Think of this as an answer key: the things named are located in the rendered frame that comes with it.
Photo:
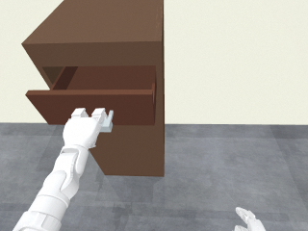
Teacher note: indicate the right robot hand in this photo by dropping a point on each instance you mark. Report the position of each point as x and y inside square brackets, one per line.
[249, 218]

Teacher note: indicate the robot left forearm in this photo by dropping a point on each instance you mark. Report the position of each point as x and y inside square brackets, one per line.
[47, 210]

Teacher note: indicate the cabinet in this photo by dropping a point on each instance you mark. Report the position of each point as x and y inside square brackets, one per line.
[110, 33]

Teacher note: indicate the drawer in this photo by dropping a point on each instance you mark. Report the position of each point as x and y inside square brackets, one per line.
[128, 90]

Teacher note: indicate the handle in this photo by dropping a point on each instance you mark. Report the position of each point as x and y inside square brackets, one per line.
[106, 124]

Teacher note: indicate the left robot hand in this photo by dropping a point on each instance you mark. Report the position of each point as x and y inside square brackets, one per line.
[83, 130]

